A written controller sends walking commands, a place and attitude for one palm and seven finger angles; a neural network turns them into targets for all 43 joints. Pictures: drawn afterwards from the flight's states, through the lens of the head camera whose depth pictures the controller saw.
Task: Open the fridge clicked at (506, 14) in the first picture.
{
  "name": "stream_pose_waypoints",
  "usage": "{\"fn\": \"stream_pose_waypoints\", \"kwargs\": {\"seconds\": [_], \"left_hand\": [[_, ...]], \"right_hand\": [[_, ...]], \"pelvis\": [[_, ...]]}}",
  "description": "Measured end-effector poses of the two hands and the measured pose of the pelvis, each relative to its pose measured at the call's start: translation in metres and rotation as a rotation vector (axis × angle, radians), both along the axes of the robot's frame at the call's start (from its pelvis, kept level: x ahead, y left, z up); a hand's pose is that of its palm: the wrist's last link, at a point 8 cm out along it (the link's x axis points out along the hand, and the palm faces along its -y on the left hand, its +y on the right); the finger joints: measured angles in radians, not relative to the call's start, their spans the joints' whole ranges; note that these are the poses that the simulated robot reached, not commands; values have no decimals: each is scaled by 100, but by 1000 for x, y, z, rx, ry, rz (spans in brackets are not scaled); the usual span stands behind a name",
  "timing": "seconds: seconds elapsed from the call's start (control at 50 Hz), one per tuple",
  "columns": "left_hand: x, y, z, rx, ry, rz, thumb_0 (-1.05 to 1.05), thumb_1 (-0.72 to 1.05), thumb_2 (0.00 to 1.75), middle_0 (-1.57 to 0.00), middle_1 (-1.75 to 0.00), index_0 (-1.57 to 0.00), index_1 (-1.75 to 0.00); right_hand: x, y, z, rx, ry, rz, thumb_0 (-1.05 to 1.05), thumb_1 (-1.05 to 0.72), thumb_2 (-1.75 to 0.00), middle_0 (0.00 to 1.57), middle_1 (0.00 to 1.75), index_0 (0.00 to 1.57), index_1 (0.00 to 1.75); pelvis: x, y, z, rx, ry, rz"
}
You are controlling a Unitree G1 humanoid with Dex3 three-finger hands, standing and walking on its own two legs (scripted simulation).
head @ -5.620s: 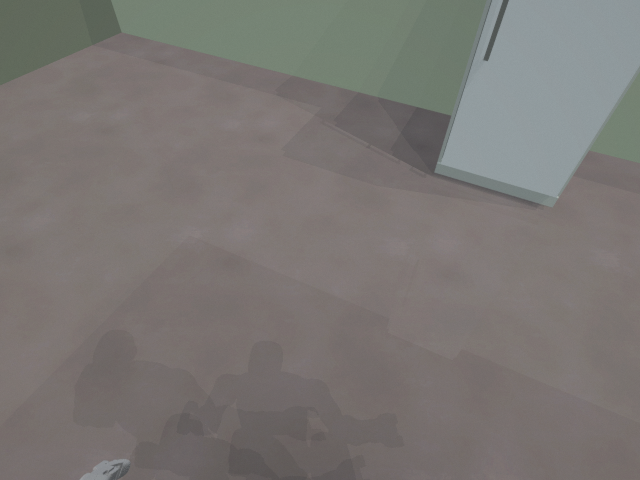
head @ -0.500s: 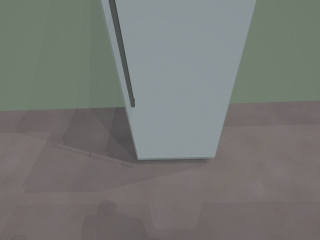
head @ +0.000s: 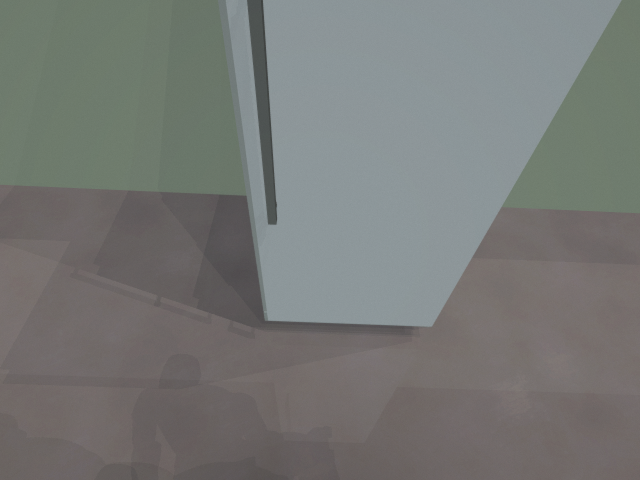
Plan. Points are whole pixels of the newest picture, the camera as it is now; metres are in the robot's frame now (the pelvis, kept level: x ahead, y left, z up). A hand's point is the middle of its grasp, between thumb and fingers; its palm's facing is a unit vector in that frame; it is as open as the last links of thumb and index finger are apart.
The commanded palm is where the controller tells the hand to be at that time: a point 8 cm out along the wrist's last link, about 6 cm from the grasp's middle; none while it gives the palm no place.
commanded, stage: take the last steps up to it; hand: left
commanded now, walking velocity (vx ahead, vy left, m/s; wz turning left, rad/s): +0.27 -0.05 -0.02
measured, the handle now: (266, 116) +0.63 +0.15 +0.10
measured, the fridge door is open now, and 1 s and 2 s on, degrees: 0 0 0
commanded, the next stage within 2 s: come to a stop and stand still in 0.30 s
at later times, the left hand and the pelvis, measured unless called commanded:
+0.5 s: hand (246, 413) +0.23 +0.13 -0.16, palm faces +0.04 -0.97 -0.24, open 7.2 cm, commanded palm none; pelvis +0.16 -0.05 +0.00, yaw +0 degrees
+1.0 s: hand (212, 448) +0.18 +0.17 -0.18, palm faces +0.03 -0.98 -0.20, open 7.4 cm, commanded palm none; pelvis +0.15 -0.02 +0.01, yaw -2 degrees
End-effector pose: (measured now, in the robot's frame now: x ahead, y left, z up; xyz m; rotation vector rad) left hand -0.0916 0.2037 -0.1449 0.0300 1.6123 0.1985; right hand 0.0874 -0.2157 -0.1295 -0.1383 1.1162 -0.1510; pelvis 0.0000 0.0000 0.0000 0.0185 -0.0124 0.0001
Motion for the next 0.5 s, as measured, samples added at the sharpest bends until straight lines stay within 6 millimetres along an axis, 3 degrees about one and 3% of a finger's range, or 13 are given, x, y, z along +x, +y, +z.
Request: {"fn": "stream_pose_waypoints", "kwargs": {"seconds": [0.08,0.14,0.22,0.3,0.34,0.38,0.46,0.5], "left_hand": [[99,25,3,52,-194,-58,1,91,90,-20,-30,-20,-29],[169,31,11,80,-329,-91,0,91,90,-20,-30,-20,-29],[249,23,22,98,-445,-148,0,92,90,-20,-30,-19,-29],[310,2,23,112,-501,-207,0,91,90,-20,-30,-20,-29],[327,-9,19,119,-517,-219,0,91,90,-20,-30,-20,-29],[332,-18,19,113,-510,-208,0,91,90,-20,-30,-20,-29],[319,-31,19,103,-427,-154,0,92,90,-20,-30,-20,-30],[313,-27,21,123,-387,-135,-1,94,90,-21,-30,-20,-30]], "right_hand": [[-2,-13,6,-31,45,-23,-4,-96,-89,20,30,20,30],[-13,-18,2,-26,124,-35,-3,-95,-89,20,30,20,30],[-28,-24,-8,8,239,-71,-2,-93,-89,20,30,20,30],[-35,-33,-25,54,346,-112,-1,-92,-89,20,30,20,30],[-32,-39,-34,72,391,-118,0,-92,-89,20,30,20,30],[-20,-45,-34,75,409,-113,0,-92,-89,20,30,20,30],[25,-56,-24,59,364,-88,0,-91,-89,19,30,20,30],[51,-59,-19,47,323,-74,0,-91,-89,19,30,20,30]], "pelvis": [[25,1,7,4,-1,-4],[45,-3,8,8,-2,-2],[73,-14,6,13,-6,-2],[107,-32,-5,18,-8,-8],[121,-41,-11,6,-12,-6],[131,-46,-10,-2,-16,3],[151,-52,1,-7,-11,6],[158,-54,5,-9,-4,5]]}}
